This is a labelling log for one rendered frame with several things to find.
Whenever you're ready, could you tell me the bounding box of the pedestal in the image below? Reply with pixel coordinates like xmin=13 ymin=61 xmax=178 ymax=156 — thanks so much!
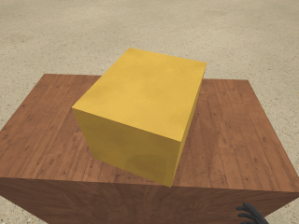
xmin=0 ymin=74 xmax=299 ymax=224

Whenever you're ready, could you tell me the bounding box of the carton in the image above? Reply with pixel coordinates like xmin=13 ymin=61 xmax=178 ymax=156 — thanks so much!
xmin=71 ymin=48 xmax=207 ymax=188

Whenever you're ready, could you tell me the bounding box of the right robot hand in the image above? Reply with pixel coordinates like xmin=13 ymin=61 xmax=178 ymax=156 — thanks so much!
xmin=236 ymin=202 xmax=269 ymax=224

